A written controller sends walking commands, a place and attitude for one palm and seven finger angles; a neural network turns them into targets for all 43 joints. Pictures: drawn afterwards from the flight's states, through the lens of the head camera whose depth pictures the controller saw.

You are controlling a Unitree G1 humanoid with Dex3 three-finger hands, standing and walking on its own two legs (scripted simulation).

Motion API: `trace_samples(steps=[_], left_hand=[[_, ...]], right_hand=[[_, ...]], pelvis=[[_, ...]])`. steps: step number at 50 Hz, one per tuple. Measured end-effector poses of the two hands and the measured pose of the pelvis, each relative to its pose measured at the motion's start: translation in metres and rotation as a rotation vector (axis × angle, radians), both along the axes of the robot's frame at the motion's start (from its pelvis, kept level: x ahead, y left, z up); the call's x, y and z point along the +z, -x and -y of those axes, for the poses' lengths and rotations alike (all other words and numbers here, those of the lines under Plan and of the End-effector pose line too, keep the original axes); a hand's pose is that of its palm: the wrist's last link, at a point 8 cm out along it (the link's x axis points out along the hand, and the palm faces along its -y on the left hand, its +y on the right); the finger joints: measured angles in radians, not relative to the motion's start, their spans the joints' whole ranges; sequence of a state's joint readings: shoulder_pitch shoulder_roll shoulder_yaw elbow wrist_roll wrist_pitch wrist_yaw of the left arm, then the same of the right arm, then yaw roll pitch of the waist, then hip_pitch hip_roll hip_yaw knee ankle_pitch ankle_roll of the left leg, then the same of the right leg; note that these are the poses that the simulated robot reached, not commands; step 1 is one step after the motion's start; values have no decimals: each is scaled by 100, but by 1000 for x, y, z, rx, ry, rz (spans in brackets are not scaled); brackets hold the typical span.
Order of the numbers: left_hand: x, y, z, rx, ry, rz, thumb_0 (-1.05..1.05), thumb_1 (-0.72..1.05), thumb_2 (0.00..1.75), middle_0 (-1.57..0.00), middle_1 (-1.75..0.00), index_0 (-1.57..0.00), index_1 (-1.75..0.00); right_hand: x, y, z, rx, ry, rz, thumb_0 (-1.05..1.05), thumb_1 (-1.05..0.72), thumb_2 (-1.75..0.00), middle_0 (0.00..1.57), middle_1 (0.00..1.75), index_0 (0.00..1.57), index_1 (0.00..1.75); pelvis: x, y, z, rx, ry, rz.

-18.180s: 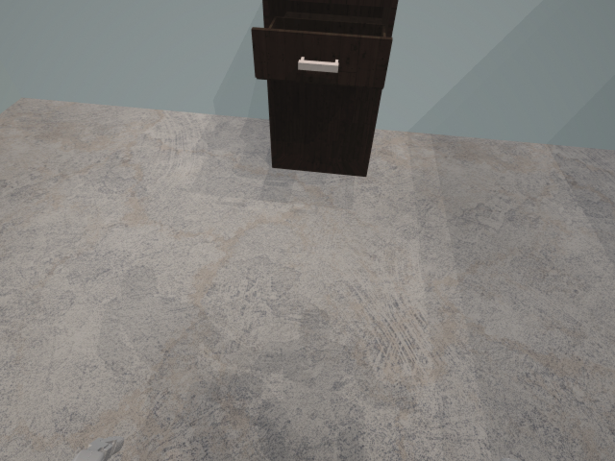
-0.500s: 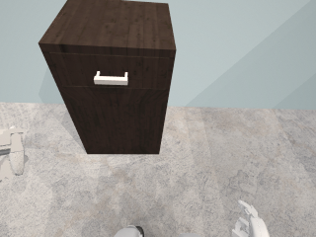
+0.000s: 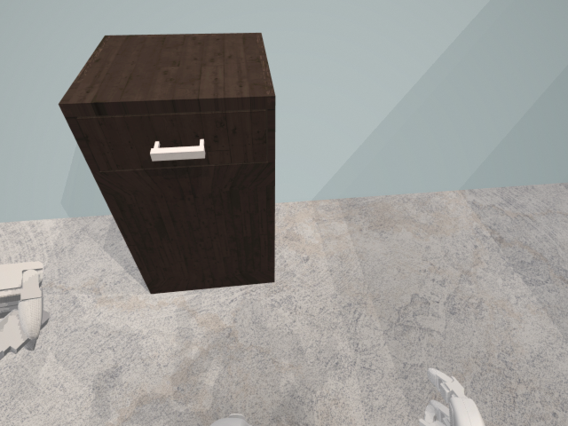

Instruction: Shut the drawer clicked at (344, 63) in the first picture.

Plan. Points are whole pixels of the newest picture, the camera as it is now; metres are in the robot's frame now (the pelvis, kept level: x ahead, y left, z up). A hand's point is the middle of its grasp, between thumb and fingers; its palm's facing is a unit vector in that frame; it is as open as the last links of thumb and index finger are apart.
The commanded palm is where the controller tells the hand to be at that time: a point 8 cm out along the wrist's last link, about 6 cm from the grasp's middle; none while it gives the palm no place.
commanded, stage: stop stepping back and stand still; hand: left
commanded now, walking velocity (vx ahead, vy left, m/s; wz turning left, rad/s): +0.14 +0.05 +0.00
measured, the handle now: (179, 148) +0.77 +0.29 -0.05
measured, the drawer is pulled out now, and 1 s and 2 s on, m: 0.00 0.00 0.00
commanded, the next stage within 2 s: let the arm hang, fingers relaxed in 0.48 s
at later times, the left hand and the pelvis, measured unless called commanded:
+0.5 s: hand out of the picture +0.14 +0.26 +0.18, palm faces +0.40 -0.80 -0.45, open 3.2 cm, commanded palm +0.09 +0.30 +0.19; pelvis -0.03 +0.02 +0.01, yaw +1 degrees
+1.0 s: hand out of the picture -0.01 +0.22 -0.17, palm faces +0.15 -0.96 -0.24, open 3.8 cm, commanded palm none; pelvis -0.04 +0.02 +0.00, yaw +7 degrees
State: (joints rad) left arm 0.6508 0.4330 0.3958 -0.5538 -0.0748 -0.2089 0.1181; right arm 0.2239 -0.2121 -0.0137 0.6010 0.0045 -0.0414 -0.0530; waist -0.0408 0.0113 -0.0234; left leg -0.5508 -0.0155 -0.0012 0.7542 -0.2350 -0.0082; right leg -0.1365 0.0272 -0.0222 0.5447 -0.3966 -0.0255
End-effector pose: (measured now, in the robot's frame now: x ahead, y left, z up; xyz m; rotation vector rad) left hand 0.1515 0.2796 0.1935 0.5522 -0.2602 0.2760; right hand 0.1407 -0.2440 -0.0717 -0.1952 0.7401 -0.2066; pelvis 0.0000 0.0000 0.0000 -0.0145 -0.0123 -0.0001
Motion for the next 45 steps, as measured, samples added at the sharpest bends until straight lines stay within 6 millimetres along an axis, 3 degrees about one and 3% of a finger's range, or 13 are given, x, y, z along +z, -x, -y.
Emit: trace_samples(steps=[4, 8, 12, 15, 22, 26, 29, 31, 34, 37, 40, 41, 45], left_hand=[[-4, 21, -6, 52, 46, -14, 1, 88, 90, -140, -160, -140, -160], [-10, 24, -18, 82, 66, 40, 1, 88, 90, -141, -160, -140, -160], [-8, 19, -26, 82, 55, 59, 1, 88, 90, -141, -160, -140, -160], [0, 20, -21, 47, 13, 58, 2, 89, 90, -141, -160, -140, -160], [9, 48, -5, 29, -3, 18, 1, 89, 90, -140, -160, -140, -160], [0, 54, -21, 105, 42, 9, 1, 88, 90, -141, -160, -140, -160], [-11, 51, -36, 147, 69, 25, 1, 88, 90, -141, -160, -140, -160], [-44, 39, -48, 164, 100, -75, 1, 89, 90, -140, -160, -140, -160], [-137, 25, -53, 238, 267, -442, 0, 90, 90, -138, -157, -138, -158], [-225, 43, -26, 249, 402, -802, 1, 90, 90, -131, -152, -131, -152], [-290, 81, 19, 205, 490, -1065, 1, 91, 90, -123, -143, -123, -143], [-306, 97, 31, 203, 517, -1131, 1, 91, 90, -120, -140, -119, -140], [-318, 133, 21, 313, 554, -1204, 2, 90, 90, -107, -134, -106, -125]], right_hand=[[5, 22, 9, -27, 34, -68, 1, -90, -90, 20, 30, 21, 30], [2, 25, 8, -3, 99, -64, 1, -90, -90, 20, 30, 20, 30], [2, 18, -11, 27, 71, -26, 1, -90, -90, 20, 30, 20, 30], [5, 15, -29, 56, 9, 37, 1, -90, -90, 20, 30, 20, 30], [1, 18, -50, 94, -76, 19, 1, -90, -90, 21, 30, 21, 30], [-1, 22, -46, 99, -33, -45, 1, -90, -90, 21, 30, 21, 31], [-6, 18, -42, 99, 22, -43, 1, -90, -90, 21, 30, 21, 31], [-16, 16, -40, 132, 17, -70, 1, -90, -90, 21, 30, 21, 30], [-31, 21, -39, 158, 4, -142, 1, -90, -90, 20, 30, 21, 30], [-38, 35, -39, 158, -10, -188, 1, -90, -90, 20, 30, 21, 30], [-47, 52, -34, 129, -32, -235, 1, -90, -90, 20, 30, 21, 30], [-51, 59, -32, 112, -39, -259, 1, -90, -90, 20, 30, 21, 30], [-59, 93, -27, 93, -38, -417, 0, -90, -90, 20, 30, 21, 30]], pelvis=[[9, -3, -4, -11, -27, -24], [2, 1, -16, 25, -5, -21], [2, 18, -21, 14, -33, 9], [2, 29, -17, 11, -38, 19], [5, 34, -13, 20, -11, -2], [9, 28, -18, 29, -23, -10], [1, 23, -27, 56, 3, -3], [-3, 26, -33, 76, -3, -11], [-4, 32, -35, 102, -11, -18], [-5, 37, -30, 95, -29, -6], [-12, 39, -18, 68, -61, 10], [-14, 40, -16, 66, -60, 17], [-10, 40, -11, 109, -8, 21]])
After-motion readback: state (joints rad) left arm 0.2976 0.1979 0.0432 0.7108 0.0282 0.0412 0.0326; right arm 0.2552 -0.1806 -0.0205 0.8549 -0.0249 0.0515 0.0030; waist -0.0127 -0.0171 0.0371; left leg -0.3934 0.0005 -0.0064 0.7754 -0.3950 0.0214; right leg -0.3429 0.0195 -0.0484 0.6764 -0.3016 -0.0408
